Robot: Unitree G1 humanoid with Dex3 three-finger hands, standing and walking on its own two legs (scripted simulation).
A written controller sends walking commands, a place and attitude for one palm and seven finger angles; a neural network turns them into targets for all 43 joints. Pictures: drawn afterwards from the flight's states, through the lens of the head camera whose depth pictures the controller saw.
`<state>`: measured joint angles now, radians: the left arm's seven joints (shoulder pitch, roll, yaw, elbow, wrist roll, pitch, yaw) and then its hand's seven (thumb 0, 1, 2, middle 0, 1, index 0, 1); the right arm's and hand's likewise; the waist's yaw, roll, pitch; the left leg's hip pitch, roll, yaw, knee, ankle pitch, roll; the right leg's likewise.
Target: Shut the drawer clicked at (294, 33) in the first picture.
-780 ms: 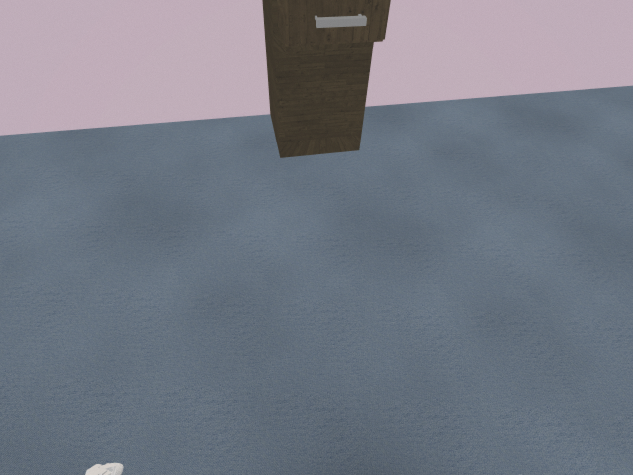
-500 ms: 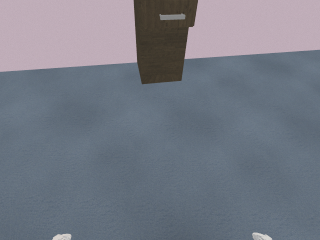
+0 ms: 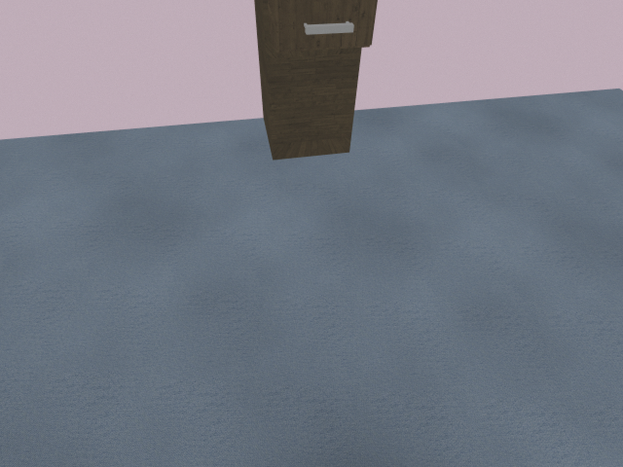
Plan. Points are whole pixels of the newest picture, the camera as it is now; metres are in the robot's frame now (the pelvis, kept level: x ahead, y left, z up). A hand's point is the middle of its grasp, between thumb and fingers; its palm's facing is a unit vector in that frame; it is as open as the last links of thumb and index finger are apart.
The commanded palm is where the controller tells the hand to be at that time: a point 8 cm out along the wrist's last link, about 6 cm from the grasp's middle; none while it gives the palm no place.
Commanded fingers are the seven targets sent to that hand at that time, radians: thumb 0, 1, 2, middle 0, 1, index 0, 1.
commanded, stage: stand and wait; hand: left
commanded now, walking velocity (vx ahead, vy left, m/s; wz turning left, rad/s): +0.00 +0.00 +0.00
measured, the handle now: (328, 26) +1.58 +0.03 -0.03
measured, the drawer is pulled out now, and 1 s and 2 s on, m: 0.19 0.19 0.19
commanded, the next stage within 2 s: look at it before walking up in 0.16 s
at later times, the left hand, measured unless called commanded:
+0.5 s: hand out of the picture +0.07 +0.24 -0.16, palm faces -0.03 -0.95 -0.32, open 7.4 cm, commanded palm none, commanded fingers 0.00 0.90 0.90 -0.20 -0.30 -0.20 -0.30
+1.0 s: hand out of the picture +0.06 +0.24 -0.17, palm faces -0.04 -0.95 -0.30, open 7.4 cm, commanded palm none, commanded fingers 0.00 0.90 0.90 -0.20 -0.30 -0.20 -0.30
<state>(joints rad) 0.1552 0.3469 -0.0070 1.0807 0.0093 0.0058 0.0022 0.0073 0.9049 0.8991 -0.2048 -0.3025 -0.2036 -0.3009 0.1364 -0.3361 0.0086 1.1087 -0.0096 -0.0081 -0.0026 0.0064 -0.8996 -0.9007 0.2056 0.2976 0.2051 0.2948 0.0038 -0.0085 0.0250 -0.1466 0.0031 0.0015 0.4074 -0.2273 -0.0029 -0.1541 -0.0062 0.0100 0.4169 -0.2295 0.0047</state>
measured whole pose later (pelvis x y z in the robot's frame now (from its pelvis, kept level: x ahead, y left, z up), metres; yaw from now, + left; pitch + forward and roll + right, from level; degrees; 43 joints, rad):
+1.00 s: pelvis +0.00 +0.00 +0.00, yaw -3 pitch -2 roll +0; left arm 0.20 0.32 0.00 1.08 0.02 0.02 0.00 0.01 0.91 0.90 -0.20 -0.30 -0.20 -0.30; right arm 0.15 -0.30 0.00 1.10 -0.02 0.00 0.00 0.00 -0.90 -0.90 0.20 0.30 0.20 0.29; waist 0.02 -0.01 0.00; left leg -0.15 0.02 0.05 0.44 -0.26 0.00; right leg -0.18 0.01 0.05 0.45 -0.26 0.00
